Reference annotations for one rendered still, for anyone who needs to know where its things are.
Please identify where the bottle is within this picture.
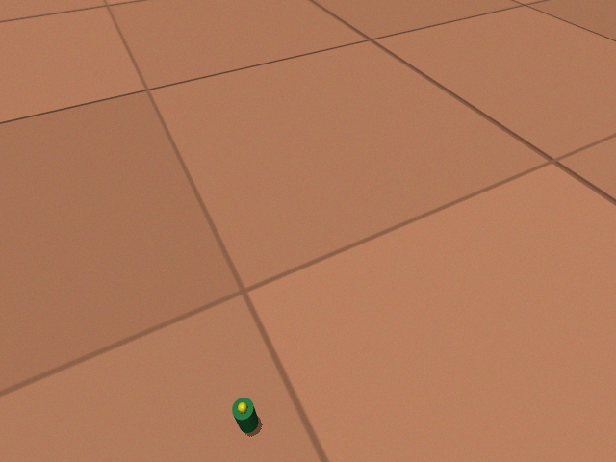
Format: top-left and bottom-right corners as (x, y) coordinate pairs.
(232, 398), (258, 433)

